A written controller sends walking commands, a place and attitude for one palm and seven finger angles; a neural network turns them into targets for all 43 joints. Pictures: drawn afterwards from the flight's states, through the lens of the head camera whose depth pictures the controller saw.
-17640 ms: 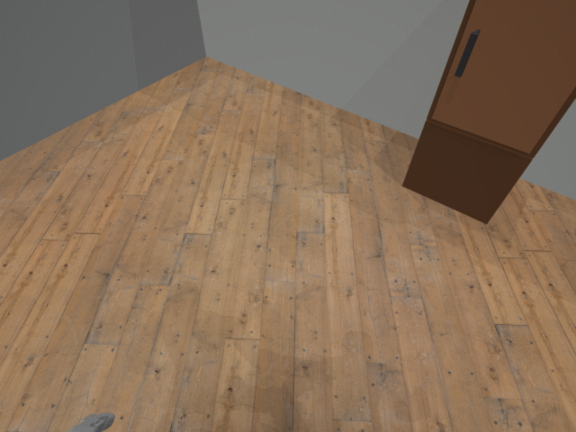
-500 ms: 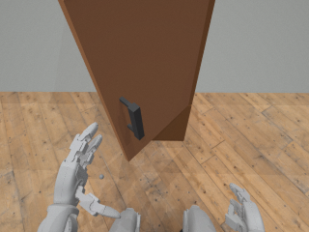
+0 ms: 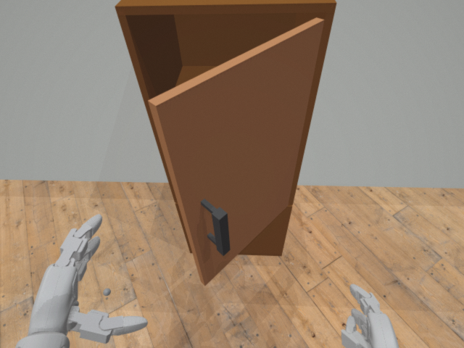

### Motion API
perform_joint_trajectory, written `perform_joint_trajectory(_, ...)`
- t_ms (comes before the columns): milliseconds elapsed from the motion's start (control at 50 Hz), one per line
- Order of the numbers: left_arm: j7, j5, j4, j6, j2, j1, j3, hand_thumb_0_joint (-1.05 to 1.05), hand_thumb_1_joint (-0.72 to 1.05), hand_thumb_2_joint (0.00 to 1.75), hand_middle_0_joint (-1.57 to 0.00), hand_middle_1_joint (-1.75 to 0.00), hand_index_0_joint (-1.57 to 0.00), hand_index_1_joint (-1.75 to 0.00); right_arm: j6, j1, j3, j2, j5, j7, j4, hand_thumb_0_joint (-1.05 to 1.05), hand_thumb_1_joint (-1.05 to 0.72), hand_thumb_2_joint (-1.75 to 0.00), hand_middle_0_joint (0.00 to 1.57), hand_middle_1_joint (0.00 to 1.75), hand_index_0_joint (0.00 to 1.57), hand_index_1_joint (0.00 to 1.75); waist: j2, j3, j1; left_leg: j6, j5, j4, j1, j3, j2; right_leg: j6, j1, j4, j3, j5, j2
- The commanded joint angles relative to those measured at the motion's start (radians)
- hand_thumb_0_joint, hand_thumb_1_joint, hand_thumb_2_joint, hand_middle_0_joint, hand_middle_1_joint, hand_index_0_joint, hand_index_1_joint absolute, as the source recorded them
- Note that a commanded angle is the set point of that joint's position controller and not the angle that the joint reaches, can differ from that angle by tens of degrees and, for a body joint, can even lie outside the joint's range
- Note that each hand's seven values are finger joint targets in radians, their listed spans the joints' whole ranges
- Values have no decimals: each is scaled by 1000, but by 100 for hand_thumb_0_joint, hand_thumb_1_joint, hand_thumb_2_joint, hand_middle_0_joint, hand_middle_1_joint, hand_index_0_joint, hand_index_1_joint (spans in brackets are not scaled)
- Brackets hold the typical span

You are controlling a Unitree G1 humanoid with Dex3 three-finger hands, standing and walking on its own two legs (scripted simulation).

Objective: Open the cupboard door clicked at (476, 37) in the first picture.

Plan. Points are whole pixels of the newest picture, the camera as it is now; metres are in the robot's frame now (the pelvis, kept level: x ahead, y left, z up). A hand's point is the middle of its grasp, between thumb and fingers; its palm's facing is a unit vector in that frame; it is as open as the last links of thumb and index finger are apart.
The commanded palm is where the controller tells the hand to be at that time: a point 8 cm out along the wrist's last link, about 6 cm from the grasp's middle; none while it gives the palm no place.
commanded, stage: draw the hand back to the body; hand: left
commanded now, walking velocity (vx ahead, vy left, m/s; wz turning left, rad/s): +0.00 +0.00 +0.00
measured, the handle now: (215, 227) +0.36 +0.07 -0.02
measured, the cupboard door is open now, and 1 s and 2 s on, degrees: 48 48 48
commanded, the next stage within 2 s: step back with the hand held close in 0.88 s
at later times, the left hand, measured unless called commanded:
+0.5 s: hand (26, 237) +0.20 +0.26 +0.19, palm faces +0.43 -0.79 -0.44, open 9.1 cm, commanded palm +0.15 +0.30 +0.21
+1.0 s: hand (24, 243) +0.20 +0.26 +0.19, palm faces +0.44 -0.79 -0.42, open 7.4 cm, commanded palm +0.15 +0.29 +0.21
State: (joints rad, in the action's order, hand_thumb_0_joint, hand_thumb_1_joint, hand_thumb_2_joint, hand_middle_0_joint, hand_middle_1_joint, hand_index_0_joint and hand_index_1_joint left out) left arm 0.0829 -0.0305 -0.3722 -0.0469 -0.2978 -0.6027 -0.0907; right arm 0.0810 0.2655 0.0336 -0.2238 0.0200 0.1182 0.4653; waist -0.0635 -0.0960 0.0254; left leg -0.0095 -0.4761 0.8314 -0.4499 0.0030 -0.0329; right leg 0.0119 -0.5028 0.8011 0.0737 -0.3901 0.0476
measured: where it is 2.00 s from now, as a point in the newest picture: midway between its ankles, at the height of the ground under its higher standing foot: outside the picture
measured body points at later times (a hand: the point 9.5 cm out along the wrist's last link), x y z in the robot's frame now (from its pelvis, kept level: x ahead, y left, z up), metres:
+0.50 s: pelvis +0.01 +0.00 +0.04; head +0.00 -0.02 +0.49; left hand +0.18 +0.30 +0.21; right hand +0.20 -0.21 -0.05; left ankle -0.03 +0.12 -0.70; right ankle +0.01 -0.13 -0.70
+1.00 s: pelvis +0.00 +0.00 +0.04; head -0.02 -0.02 +0.49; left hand +0.17 +0.30 +0.21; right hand +0.18 -0.23 -0.05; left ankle -0.03 +0.12 -0.70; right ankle +0.01 -0.13 -0.70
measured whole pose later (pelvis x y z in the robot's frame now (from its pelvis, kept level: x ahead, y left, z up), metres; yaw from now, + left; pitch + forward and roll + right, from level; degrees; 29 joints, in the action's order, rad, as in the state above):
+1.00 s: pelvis +0.00 +0.00 +0.04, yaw -2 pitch -5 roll -1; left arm 0.11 -0.03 -0.37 -0.10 -0.33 -0.46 -0.34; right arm 0.14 0.20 0.01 -0.22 -0.01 0.09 0.66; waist -0.07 0.05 0.07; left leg -0.02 -0.27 0.38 -0.02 -0.04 -0.05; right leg 0.01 -0.08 0.35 0.05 -0.18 0.02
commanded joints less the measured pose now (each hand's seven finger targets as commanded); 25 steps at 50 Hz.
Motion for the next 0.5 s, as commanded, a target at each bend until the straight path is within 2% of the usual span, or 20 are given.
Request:
perform_joint_trajectory(0,60,17,-215,-39,-121,94,-113,0,6,54,-17,-30,-17,-30,71,-92,-22,-97,-12,19,-130,0,-90,-90,20,30,20,30,27,-47,2,27,300,-229,86,-11,30,-20,201,-207,0,209,-26)
perform_joint_trajectory(40,68,20,-210,-39,-140,111,-140,0,13,57,-17,-30,-17,-30,84,-106,-18,-99,-14,19,-112,0,-90,-90,20,30,20,30,30,-24,11,25,327,-267,113,-8,29,-22,243,-238,5,228,-27)
perform_joint_trajectory(60,68,20,-219,-43,-130,115,-136,0,17,58,-17,-30,-17,-30,91,-110,-15,-96,-14,16,-105,0,-90,-90,20,30,20,30,31,-18,9,24,339,-289,133,-5,26,-21,258,-247,8,233,-26)
perform_joint_trajectory(100,69,23,-241,-49,-140,129,-153,0,23,62,-18,-30,-18,-30,105,-113,-13,-96,-17,11,-89,0,-90,-90,20,30,20,30,-10,-23,16,20,395,-319,178,-5,25,-22,296,-268,9,271,-27)
perform_joint_trajectory(140,67,21,-218,-47,-152,107,-186,0,31,64,-18,-30,-18,-30,114,-127,-15,-96,-20,5,-68,0,-90,-90,20,30,20,30,-3,-10,28,17,454,-343,204,-7,21,-23,340,-296,9,317,-29)
perform_joint_trajectory(180,63,16,-212,-51,-151,128,-202,0,37,68,-18,-30,-18,-30,116,-138,-15,-93,-23,-1,-56,0,-90,-90,20,30,20,30,24,25,27,16,455,-372,221,-13,19,-20,357,-322,10,326,-32)
perform_joint_trajectory(220,60,13,-202,-58,-158,137,-232,0,44,70,-18,-30,-18,-30,116,-148,-17,-92,-25,-4,-42,0,-90,-90,20,30,20,30,17,40,31,15,458,-400,238,-17,16,-20,382,-346,9,331,-35)
perform_joint_trajectory(240,59,11,-197,-62,-171,142,-250,0,48,72,-19,-30,-19,-30,116,-157,-19,-94,-25,-6,-36,0,-90,-90,20,30,20,30,36,42,35,16,463,-408,246,-18,17,-22,399,-362,7,341,-36)
perform_joint_trajectory(300,57,9,-222,-74,-185,162,-286,0,58,76,-19,-30,-19,-30,117,-163,-24,-92,-29,-12,-23,0,-90,-90,20,30,20,30,-11,30,40,15,507,-432,285,-27,16,-21,431,-381,1,376,-35)
perform_joint_trajectory(340,55,7,-220,-79,-197,171,-310,0,65,80,-19,-30,-19,-30,115,-173,-27,-94,-29,-16,-14,0,-90,-90,20,30,20,30,11,32,43,14,510,-447,296,-27,13,-22,448,-400,0,376,-42)
perform_joint_trajectory(400,57,4,-252,-91,-214,202,-344,0,76,84,-19,-30,-19,-30,117,-177,-32,-95,-31,-20,-5,0,-90,-90,20,30,20,30,-22,26,44,14,532,-462,323,-30,15,-20,462,-414,-4,395,-42)
perform_joint_trajectory(420,59,3,-241,-94,-226,203,-365,0,80,86,-20,-30,-20,-30,117,-177,-35,-96,-33,-20,1,0,-90,-90,20,30,20,30,5,28,46,15,529,-465,325,-32,14,-19,467,-420,-3,400,-43)
perform_joint_trajectory(440,58,2,-233,-94,-232,204,-376,0,83,87,-20,-30,-20,-30,116,-185,-36,-97,-32,-20,5,0,-90,-90,20,30,20,30,1,43,47,15,526,-467,324,-34,13,-21,469,-430,-6,400,-45)
perform_joint_trajectory(480,59,-2,-243,-101,-244,226,-405,0,90,90,-20,-30,-20,-30,114,-184,-41,-97,-32,-19,10,0,-90,-90,20,30,20,30,-10,28,48,17,531,-471,340,-40,14,-19,478,-435,-10,411,-44)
